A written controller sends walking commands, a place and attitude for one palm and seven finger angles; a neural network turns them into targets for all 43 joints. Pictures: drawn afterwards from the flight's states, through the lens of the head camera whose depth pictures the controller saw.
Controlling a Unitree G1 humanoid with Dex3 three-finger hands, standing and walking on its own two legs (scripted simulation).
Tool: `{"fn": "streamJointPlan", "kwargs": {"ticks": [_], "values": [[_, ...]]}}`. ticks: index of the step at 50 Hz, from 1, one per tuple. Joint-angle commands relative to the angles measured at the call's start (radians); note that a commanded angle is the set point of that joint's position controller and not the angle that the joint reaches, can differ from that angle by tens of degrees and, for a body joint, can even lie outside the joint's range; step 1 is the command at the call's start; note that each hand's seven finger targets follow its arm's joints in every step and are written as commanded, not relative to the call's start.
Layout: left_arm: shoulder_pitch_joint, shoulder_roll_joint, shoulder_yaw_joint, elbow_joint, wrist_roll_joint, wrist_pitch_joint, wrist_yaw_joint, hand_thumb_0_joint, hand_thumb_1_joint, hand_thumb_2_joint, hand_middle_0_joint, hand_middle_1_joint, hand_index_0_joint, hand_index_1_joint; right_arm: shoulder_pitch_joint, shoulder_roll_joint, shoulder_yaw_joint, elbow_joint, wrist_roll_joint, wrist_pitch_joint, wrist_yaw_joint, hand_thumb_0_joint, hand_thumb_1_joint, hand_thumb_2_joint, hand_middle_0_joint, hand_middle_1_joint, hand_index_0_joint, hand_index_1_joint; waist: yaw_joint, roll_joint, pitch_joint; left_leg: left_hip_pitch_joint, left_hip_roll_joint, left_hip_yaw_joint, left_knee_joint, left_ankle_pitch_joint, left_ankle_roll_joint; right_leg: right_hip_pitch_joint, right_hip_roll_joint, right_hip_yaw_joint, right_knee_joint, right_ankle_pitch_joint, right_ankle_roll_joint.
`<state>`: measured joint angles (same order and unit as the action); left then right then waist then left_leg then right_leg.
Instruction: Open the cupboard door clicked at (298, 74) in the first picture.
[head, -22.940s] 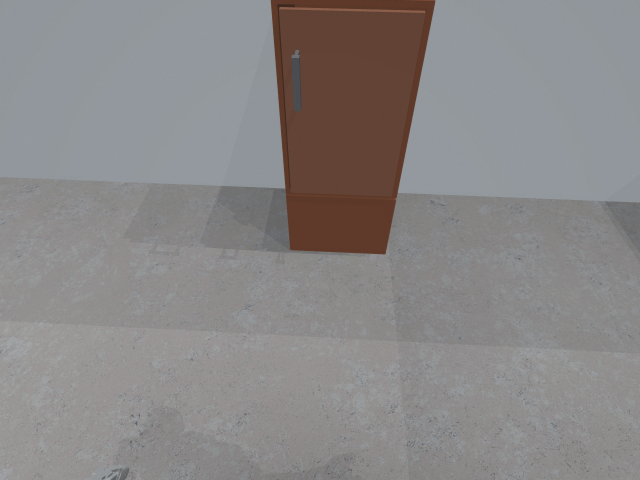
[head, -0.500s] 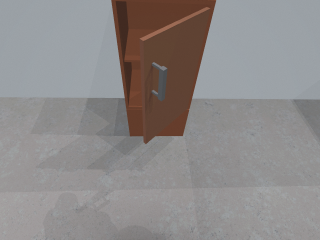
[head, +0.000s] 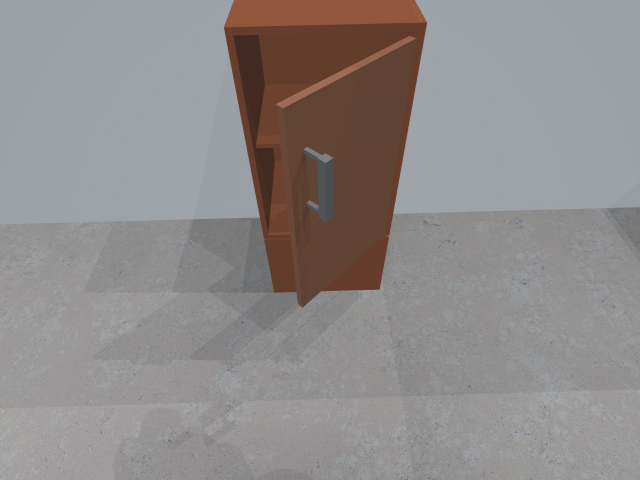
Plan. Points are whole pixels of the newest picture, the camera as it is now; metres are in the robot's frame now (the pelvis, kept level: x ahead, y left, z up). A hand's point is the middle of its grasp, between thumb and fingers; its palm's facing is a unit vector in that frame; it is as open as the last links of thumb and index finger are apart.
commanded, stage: let the arm hang, fingers relaxed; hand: left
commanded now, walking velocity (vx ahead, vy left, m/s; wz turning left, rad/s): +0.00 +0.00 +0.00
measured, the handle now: (318, 185) +0.62 +0.04 -0.01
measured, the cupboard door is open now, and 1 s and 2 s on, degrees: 45 45 45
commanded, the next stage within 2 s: look to check the result in 0.24 s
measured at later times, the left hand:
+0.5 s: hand out of the picture +0.02 +0.17 -0.17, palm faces +0.03 -0.97 -0.22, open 7.4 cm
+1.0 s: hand out of the picture +0.04 +0.16 -0.17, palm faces +0.04 -0.98 -0.20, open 7.4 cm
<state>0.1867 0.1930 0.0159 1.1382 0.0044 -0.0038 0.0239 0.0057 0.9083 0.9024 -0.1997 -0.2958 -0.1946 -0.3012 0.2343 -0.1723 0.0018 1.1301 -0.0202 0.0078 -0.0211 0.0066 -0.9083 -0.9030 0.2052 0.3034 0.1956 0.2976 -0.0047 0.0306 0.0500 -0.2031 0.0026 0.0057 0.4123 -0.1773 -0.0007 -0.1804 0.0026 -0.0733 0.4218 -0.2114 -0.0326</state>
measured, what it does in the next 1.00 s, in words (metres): stands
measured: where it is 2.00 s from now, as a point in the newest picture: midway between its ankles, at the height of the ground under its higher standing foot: outside the picture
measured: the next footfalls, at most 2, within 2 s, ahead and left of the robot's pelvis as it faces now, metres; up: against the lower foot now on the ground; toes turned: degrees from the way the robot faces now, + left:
left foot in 1.80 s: +0.11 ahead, +0.09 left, +0.00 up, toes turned -27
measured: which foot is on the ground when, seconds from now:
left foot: down 0.00-1.00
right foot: down 0.00-1.00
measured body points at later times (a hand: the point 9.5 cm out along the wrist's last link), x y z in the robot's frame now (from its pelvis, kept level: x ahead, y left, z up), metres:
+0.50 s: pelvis +0.02 -0.01 +0.00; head +0.04 -0.02 +0.45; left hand +0.02 +0.22 -0.15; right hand +0.02 -0.23 -0.17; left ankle +0.03 +0.12 -0.74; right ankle +0.01 -0.10 -0.74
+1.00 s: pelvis +0.03 -0.02 +0.00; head +0.04 -0.03 +0.45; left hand +0.04 +0.21 -0.16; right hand +0.03 -0.24 -0.17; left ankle +0.03 +0.12 -0.74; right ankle +0.01 -0.10 -0.74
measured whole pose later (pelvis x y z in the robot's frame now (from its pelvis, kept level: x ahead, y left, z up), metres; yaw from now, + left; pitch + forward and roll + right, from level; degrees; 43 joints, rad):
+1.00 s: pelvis +0.03 -0.02 +0.00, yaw -1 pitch -1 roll +0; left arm 0.24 0.14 0.02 1.15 0.00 -0.01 0.03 0.01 0.91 0.90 -0.20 -0.30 -0.20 -0.30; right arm 0.24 -0.15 0.00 1.15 -0.02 0.01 -0.04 0.01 -0.91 -0.90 0.20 0.30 0.19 0.30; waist 0.01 0.02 0.05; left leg -0.16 0.03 0.01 0.40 -0.22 -0.03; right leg -0.14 0.03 -0.06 0.40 -0.24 -0.05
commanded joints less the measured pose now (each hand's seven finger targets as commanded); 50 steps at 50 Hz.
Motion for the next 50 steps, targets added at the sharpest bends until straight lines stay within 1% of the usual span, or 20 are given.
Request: {"fn": "streamJointPlan", "kwargs": {"ticks": [1, 3, 6, 8, 10, 15, 18, 20, 25, 26, 27, 29, 33, 34, 37, 38, 39, 45, 47, 50], "values": [[0.057, 0.122, 0.018, -0.028, 0.004, -0.009, 0.006, 0.000, 0.900, 0.900, -0.200, -0.300, -0.200, -0.300, 0.052, -0.098, -0.018, -0.017, -0.005, -0.009, -0.006, 0.000, -0.900, -0.900, 0.200, 0.300, 0.200, 0.300, 0.004, -0.018, 0.020, -0.018, 0.086, -0.074, -0.086, 0.048, 0.025, -0.018, -0.115, 0.117, -0.119, -0.014, -0.014], [0.056, 0.122, 0.021, -0.032, 0.005, -0.013, 0.008, 0.000, 0.900, 0.900, -0.200, -0.300, -0.200, -0.300, 0.055, -0.100, -0.019, -0.020, -0.004, -0.012, -0.007, 0.000, -0.900, -0.900, 0.200, 0.300, 0.200, 0.300, 0.004, -0.022, -0.007, -0.007, 0.089, -0.074, -0.082, 0.080, 0.024, 0.009, -0.113, 0.113, -0.113, 0.030, -0.014], [0.055, 0.110, 0.020, -0.031, 0.003, -0.015, 0.008, 0.000, 0.900, 0.900, -0.200, -0.300, -0.200, -0.300, 0.049, -0.094, -0.018, -0.016, -0.005, -0.016, -0.009, 0.000, -0.900, -0.900, 0.200, 0.300, 0.200, 0.300, 0.003, -0.018, -0.012, 0.008, 0.091, -0.071, -0.086, 0.114, 0.022, 0.021, -0.118, 0.109, -0.110, 0.085, -0.012], [0.060, 0.107, 0.021, -0.032, 0.003, -0.017, 0.010, 0.000, 0.900, 0.900, -0.200, -0.300, -0.200, -0.300, 0.046, -0.094, -0.019, -0.017, -0.003, -0.014, -0.011, 0.000, -0.900, -0.900, 0.200, 0.300, 0.200, 0.300, 0.005, -0.020, -0.009, 0.011, 0.091, -0.068, -0.082, 0.109, 0.021, 0.023, -0.115, 0.108, -0.116, 0.087, -0.012], [0.058, 0.104, 0.019, -0.031, 0.002, -0.016, 0.010, 0.000, 0.900, 0.900, -0.200, -0.300, -0.200, -0.300, 0.047, -0.088, -0.017, -0.013, -0.005, -0.013, -0.011, 0.000, -0.900, -0.900, 0.200, 0.300, 0.200, 0.300, 0.001, -0.002, 0.004, 0.010, 0.089, -0.064, -0.086, 0.101, 0.017, 0.019, -0.117, 0.112, -0.122, 0.081, -0.013], [0.066, 0.097, 0.016, -0.025, 0.001, -0.015, 0.009, 0.000, 0.900, 0.900, -0.200, -0.300, -0.200, -0.300, 0.060, -0.085, -0.015, -0.011, -0.004, -0.009, -0.012, 0.000, -0.900, -0.900, 0.200, 0.300, 0.200, 0.300, -0.003, -0.021, 0.013, 0.017, 0.087, -0.062, -0.088, 0.074, 0.017, 0.006, -0.112, 0.116, -0.137, 0.038, -0.013], [0.079, 0.098, 0.016, -0.023, 0.002, -0.017, 0.010, 0.000, 0.900, 0.900, -0.200, -0.300, -0.200, -0.300, 0.060, -0.090, -0.016, -0.011, -0.002, -0.010, -0.014, 0.000, -0.900, -0.900, 0.200, 0.300, 0.200, 0.300, 0.000, -0.026, 0.000, 0.030, 0.089, -0.060, -0.083, 0.087, 0.019, 0.015, -0.111, 0.112, -0.137, 0.054, -0.013], [0.085, 0.093, 0.014, -0.018, 0.000, -0.016, 0.010, 0.000, 0.900, 0.900, -0.200, -0.300, -0.200, -0.300, 0.064, -0.084, -0.014, -0.006, -0.003, -0.011, -0.015, 0.000, -0.900, -0.900, 0.200, 0.300, 0.200, 0.300, -0.001, -0.014, 0.004, 0.033, 0.089, -0.059, -0.084, 0.093, 0.019, 0.012, -0.112, 0.114, -0.134, 0.064, -0.014], [0.103, 0.087, 0.013, -0.009, 0.000, -0.018, 0.011, 0.000, 0.900, 0.900, -0.200, -0.300, -0.200, -0.300, 0.074, -0.082, -0.015, -0.003, -0.002, -0.010, -0.017, 0.000, -0.900, -0.900, 0.200, 0.300, 0.200, 0.300, -0.003, -0.035, -0.009, 0.049, 0.091, -0.055, -0.079, 0.106, 0.020, 0.018, -0.113, 0.110, -0.130, 0.090, -0.015], [0.106, 0.086, 0.011, -0.007, -0.001, -0.017, 0.011, 0.000, 0.900, 0.900, -0.200, -0.300, -0.200, -0.300, 0.072, -0.081, -0.014, -0.002, -0.001, -0.010, -0.017, 0.000, -0.900, -0.900, 0.200, 0.300, 0.200, 0.300, -0.003, -0.023, -0.003, 0.051, 0.090, -0.054, -0.079, 0.103, 0.019, 0.013, -0.112, 0.112, -0.130, 0.090, -0.014], [0.106, 0.090, 0.013, -0.006, 0.000, -0.018, 0.011, 0.000, 0.900, 0.900, -0.200, -0.300, -0.200, -0.300, 0.075, -0.081, -0.014, 0.000, 0.000, -0.011, -0.018, 0.000, -0.900, -0.900, 0.200, 0.300, 0.200, 0.300, -0.004, -0.031, -0.006, 0.049, 0.091, -0.057, -0.080, 0.109, 0.020, 0.020, -0.111, 0.111, -0.129, 0.097, -0.014], [0.112, 0.083, 0.012, -0.003, 0.000, -0.016, 0.012, 0.000, 0.900, 0.900, -0.200, -0.300, -0.200, -0.300, 0.072, -0.075, -0.013, 0.002, 0.000, -0.008, -0.018, 0.000, -0.900, -0.900, 0.200, 0.300, 0.200, 0.300, -0.002, -0.032, 0.017, 0.040, 0.089, -0.056, -0.079, 0.098, 0.020, 0.008, -0.111, 0.109, -0.134, 0.082, -0.014], [0.123, 0.079, 0.011, -0.001, 0.000, -0.017, 0.013, 0.000, 0.900, 0.900, -0.200, -0.300, -0.200, -0.300, 0.080, -0.076, -0.013, 0.001, 0.000, -0.008, -0.019, 0.000, -0.900, -0.900, 0.200, 0.300, 0.200, 0.300, -0.001, -0.036, 0.012, 0.046, 0.089, -0.055, -0.076, 0.091, 0.021, 0.006, -0.108, 0.109, -0.137, 0.064, -0.015], [0.118, 0.076, 0.011, 0.000, 0.000, -0.016, 0.013, 0.000, 0.900, 0.900, -0.200, -0.300, -0.200, -0.300, 0.081, -0.071, -0.012, 0.003, -0.001, -0.007, -0.019, 0.000, -0.900, -0.900, 0.200, 0.300, 0.200, 0.300, -0.003, -0.025, 0.022, 0.039, 0.090, -0.054, -0.080, 0.089, 0.019, 0.004, -0.109, 0.112, -0.137, 0.063, -0.015], [0.122, 0.078, 0.013, 0.000, 0.000, -0.018, 0.012, 0.000, 0.900, 0.900, -0.200, -0.300, -0.200, -0.300, 0.080, -0.072, -0.012, 0.004, -0.001, -0.010, -0.020, 0.000, -0.900, -0.900, 0.200, 0.300, 0.200, 0.300, -0.002, -0.026, 0.003, 0.046, 0.091, -0.055, -0.080, 0.103, 0.019, 0.018, -0.109, 0.115, -0.131, 0.090, -0.016], [0.127, 0.078, 0.014, -0.002, 0.000, -0.018, 0.013, 0.000, 0.900, 0.900, -0.200, -0.300, -0.200, -0.300, 0.079, -0.072, -0.013, 0.001, 0.001, -0.010, -0.020, 0.000, -0.900, -0.900, 0.200, 0.300, 0.200, 0.300, 0.002, -0.035, 0.009, 0.042, 0.090, -0.052, -0.076, 0.100, 0.020, 0.018, -0.109, 0.110, -0.134, 0.089, -0.015], [0.126, 0.074, 0.012, 0.000, 0.000, -0.017, 0.013, 0.000, 0.900, 0.900, -0.200, -0.300, -0.200, -0.300, 0.077, -0.069, -0.012, 0.003, -0.001, -0.010, -0.020, 0.000, -0.900, -0.900, 0.200, 0.300, 0.200, 0.300, -0.001, -0.026, 0.010, 0.043, 0.089, -0.052, -0.076, 0.099, 0.019, 0.014, -0.110, 0.113, -0.133, 0.089, -0.015], [0.127, 0.073, 0.015, -0.005, -0.001, -0.020, 0.014, 0.000, 0.900, 0.900, -0.200, -0.300, -0.200, -0.300, 0.081, -0.067, -0.011, 0.003, -0.001, -0.013, -0.021, 0.000, -0.900, -0.900, 0.200, 0.300, 0.200, 0.300, 0.001, -0.027, 0.006, 0.046, 0.090, -0.051, -0.075, 0.132, 0.018, 0.030, -0.114, 0.110, -0.122, 0.157, -0.015], [0.125, 0.073, 0.022, -0.013, 0.001, -0.012, 0.014, 0.000, 0.900, 0.900, -0.200, -0.300, -0.200, -0.300, 0.087, -0.064, -0.018, 0.002, -0.002, -0.005, -0.027, 0.000, -0.900, -0.900, 0.200, 0.300, 0.200, 0.300, -0.001, -0.033, 0.007, 0.055, 0.098, -0.029, -0.046, 0.122, 0.013, 0.010, -0.112, 0.127, -0.103, 0.198, -0.018], [0.103, 0.103, 0.049, -0.043, 0.006, 0.007, 0.010, 0.000, 0.900, 0.900, -0.200, -0.300, -0.200, -0.300, 0.092, -0.082, -0.038, -0.016, -0.003, 0.009, -0.034, 0.000, -0.900, -0.900, 0.200, 0.300, 0.200, 0.300, -0.005, -0.033, 0.015, 0.023, 0.105, 0.012, 0.012, 0.070, 0.006, -0.018, -0.117, 0.166, -0.063, 0.229, -0.033]]}}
